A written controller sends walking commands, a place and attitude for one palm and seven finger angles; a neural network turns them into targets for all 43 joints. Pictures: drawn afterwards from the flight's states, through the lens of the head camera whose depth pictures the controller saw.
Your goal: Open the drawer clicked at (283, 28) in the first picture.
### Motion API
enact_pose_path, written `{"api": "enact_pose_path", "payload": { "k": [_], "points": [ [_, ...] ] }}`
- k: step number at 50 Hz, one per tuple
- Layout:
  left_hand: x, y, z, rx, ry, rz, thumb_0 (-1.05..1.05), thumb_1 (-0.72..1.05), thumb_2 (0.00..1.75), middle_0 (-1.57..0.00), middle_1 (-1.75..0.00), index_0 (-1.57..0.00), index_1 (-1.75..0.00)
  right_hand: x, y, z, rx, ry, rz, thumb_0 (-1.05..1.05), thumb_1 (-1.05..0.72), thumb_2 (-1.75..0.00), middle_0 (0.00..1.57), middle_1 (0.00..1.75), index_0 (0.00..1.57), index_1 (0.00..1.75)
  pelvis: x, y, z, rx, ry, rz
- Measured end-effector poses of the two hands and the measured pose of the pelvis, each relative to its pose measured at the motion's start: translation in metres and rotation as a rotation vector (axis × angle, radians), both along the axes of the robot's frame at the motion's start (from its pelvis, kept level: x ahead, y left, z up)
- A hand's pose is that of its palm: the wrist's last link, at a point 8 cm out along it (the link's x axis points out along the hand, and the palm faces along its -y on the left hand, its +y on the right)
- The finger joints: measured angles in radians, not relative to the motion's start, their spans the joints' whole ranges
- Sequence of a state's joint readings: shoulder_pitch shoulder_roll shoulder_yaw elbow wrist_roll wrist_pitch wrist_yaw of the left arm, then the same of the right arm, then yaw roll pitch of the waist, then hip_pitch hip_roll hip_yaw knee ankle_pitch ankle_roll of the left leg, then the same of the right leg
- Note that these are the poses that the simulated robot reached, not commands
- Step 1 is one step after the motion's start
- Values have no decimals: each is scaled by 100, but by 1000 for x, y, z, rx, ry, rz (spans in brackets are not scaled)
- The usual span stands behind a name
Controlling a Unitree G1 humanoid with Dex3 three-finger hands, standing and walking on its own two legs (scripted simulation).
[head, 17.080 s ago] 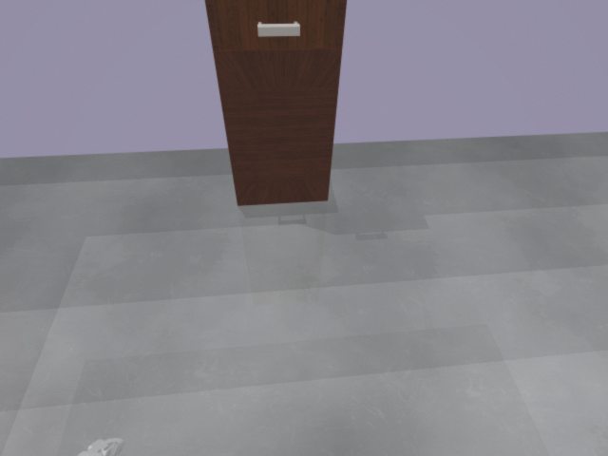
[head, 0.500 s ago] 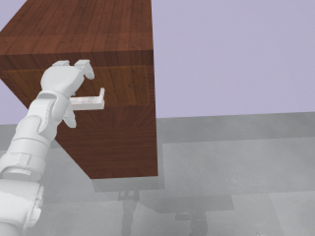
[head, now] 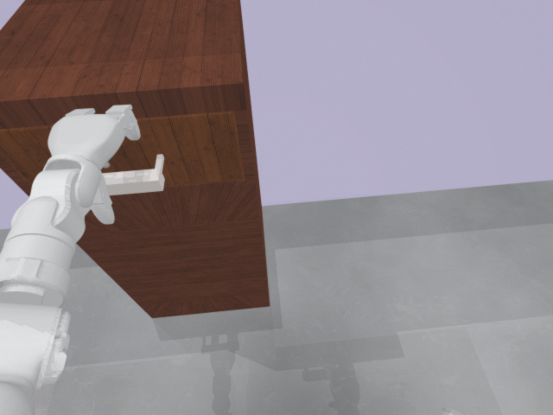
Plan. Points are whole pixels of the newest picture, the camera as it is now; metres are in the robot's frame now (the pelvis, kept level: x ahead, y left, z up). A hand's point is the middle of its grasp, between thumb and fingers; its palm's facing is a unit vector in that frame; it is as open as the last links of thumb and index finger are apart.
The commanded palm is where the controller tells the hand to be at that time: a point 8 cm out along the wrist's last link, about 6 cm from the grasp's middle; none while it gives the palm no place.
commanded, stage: lower the fingers behind the handle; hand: left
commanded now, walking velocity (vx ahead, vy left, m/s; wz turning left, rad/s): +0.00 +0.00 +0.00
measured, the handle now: (124, 172) +0.49 +0.28 +0.05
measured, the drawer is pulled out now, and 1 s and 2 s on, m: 0.00 0.00 0.00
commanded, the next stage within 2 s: lift the fingers back up to retry in 1.68 s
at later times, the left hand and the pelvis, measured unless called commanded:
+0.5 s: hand (108, 165) +0.45 +0.27 +0.11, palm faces -0.01 +0.01 -1.00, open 13.7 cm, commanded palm +0.43 +0.29 +0.13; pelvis -0.01 -0.01 -0.01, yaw +0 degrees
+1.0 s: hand (108, 166) +0.45 +0.27 +0.10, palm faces +0.02 +0.01 -1.00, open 13.7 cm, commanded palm +0.43 +0.30 +0.10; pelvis -0.02 +0.00 -0.01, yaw +0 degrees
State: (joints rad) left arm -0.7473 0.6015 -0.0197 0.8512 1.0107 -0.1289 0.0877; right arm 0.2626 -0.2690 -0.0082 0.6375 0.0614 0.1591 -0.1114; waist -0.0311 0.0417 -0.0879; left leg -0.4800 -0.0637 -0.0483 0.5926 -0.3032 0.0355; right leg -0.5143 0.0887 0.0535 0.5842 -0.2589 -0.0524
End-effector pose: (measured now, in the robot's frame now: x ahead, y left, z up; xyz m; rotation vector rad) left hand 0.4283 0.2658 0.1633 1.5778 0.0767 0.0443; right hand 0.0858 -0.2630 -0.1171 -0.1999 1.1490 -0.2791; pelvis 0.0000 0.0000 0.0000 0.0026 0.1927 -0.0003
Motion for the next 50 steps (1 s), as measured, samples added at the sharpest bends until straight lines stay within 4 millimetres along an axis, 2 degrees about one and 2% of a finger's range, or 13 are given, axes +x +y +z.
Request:
{"api": "enact_pose_path", "payload": {
  "k": [6,13,28,50],
  "points": [
    [0,-1,0,0,-7,8,0,-49,30,-39,-122,-34,-125,-15,-14,-1,-26,32,-11,0,-91,-90,20,30,20,30,-2,-3,-1,1,8,6],
    [0,-2,-1,-1,-12,21,0,-49,30,-38,-122,-33,-127,-24,-16,-3,-20,43,-14,0,-91,-90,20,30,20,30,-5,-7,-3,2,16,9],
    [-1,-3,-3,-1,-20,30,0,-49,30,-35,-123,-31,-129,-27,-10,-7,4,25,-16,0,-91,-90,20,30,20,30,-10,-9,-7,0,34,4],
    [-1,-2,-6,2,-45,24,0,-49,30,-34,-127,-30,-132,-32,-6,-2,-27,1,-8,0,-91,-90,20,30,20,30,-21,-1,-11,-6,47,8]
  ]
}}
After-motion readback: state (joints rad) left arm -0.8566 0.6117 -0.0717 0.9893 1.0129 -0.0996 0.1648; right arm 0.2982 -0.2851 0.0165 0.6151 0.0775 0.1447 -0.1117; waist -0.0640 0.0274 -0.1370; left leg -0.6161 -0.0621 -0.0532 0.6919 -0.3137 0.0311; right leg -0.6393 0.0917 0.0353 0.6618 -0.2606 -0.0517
